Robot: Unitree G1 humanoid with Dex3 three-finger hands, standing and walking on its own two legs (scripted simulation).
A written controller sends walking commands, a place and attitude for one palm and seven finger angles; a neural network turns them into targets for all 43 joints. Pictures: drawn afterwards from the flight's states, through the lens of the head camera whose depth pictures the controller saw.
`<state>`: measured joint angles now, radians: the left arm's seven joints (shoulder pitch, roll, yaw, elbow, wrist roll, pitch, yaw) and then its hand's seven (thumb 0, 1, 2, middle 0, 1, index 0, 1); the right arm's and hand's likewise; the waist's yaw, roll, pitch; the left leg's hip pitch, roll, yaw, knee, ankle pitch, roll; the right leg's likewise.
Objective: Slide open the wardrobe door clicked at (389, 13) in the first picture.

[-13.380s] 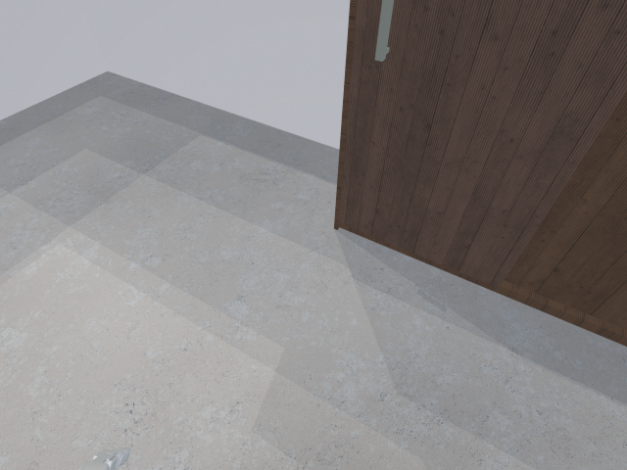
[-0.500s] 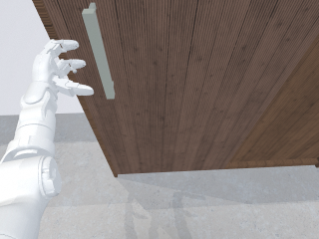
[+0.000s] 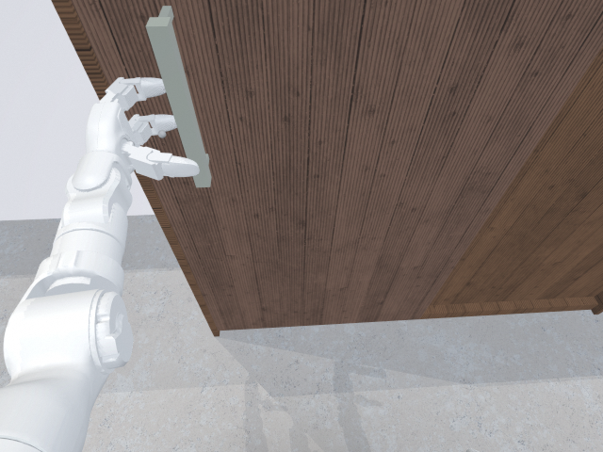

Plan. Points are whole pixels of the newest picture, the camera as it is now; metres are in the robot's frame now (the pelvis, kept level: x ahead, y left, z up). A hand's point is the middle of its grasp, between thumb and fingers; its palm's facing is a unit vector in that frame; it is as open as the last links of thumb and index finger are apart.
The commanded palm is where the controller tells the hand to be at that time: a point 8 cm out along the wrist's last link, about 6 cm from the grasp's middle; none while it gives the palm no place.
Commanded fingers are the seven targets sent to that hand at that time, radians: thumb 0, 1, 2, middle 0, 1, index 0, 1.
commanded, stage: feel for the door with the fingertips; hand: left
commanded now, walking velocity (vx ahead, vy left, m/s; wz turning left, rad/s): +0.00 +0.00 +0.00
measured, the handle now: (187, 108) +0.54 +0.14 +0.17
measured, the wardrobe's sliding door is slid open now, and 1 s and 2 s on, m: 0.00 0.00 0.00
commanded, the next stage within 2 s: slide the fingers in behind the handle in 0.42 s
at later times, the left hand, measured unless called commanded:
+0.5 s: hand (166, 126) +0.49 +0.16 +0.17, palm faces +0.03 -1.00 +0.00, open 13.8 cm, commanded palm +0.48 +0.21 +0.17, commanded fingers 0.00 -0.50 0.30 -0.30 -1.20 -0.30 -1.20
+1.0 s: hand (180, 130) +0.49 +0.14 +0.17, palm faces +0.00 -1.00 -0.01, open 13.9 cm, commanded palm +0.46 +0.19 +0.17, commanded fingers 0.00 -0.50 0.30 -0.30 -1.20 -0.30 -1.20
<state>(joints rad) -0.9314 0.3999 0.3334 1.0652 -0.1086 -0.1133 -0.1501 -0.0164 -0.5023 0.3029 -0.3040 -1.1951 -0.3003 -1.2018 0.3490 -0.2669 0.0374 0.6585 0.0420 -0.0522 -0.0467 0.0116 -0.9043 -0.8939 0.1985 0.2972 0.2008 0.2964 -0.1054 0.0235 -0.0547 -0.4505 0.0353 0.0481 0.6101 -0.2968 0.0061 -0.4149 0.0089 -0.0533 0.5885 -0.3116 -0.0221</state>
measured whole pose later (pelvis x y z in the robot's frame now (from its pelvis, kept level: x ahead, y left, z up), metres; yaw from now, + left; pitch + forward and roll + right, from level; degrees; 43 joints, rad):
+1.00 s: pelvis +0.00 +0.00 +0.00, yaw +0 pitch +9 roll -1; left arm -0.97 0.37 0.28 1.10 -0.12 -0.18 -0.13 -0.02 -0.50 0.30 -0.31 -1.21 -0.31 -1.21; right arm 0.41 -0.28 0.02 0.69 0.03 -0.06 -0.03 0.01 -0.90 -0.89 0.20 0.30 0.20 0.30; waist -0.11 0.04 -0.06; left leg -0.49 0.03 0.04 0.63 -0.30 0.01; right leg -0.45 0.01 -0.06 0.60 -0.31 -0.02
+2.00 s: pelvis +0.00 +0.00 +0.00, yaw +1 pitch +8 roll +0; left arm -0.99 0.29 0.23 1.09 -0.11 -0.14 -0.03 -0.02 -0.50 0.30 -0.29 -1.20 -0.29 -1.20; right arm 0.37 -0.25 0.02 0.71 0.03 -0.05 -0.03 0.01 -0.90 -0.89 0.20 0.30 0.20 0.30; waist -0.10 0.03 -0.06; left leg -0.46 0.03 0.04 0.60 -0.29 0.00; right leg -0.42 0.01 -0.06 0.59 -0.31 -0.03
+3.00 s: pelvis +0.01 +0.00 +0.00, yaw +0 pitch +8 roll +0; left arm -0.92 0.28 0.23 1.01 -0.12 -0.13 -0.02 0.00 0.41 0.69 -0.37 -1.33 -0.36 -1.33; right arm 0.38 -0.26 0.01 0.70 0.03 -0.05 -0.02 0.01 -0.91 -0.89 0.20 0.30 0.20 0.30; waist -0.09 0.04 -0.07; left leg -0.44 0.03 0.04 0.59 -0.30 0.00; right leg -0.40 0.01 -0.06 0.58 -0.32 -0.03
